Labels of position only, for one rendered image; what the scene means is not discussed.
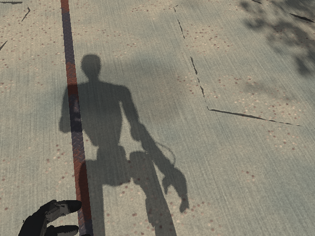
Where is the robot left hand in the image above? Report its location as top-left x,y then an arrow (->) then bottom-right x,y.
18,200 -> 91,236

